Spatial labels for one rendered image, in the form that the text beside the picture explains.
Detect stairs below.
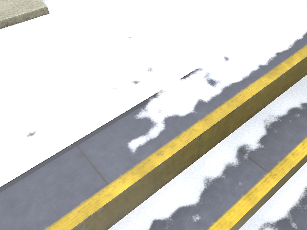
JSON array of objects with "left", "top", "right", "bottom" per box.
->
[{"left": 71, "top": 57, "right": 307, "bottom": 230}]

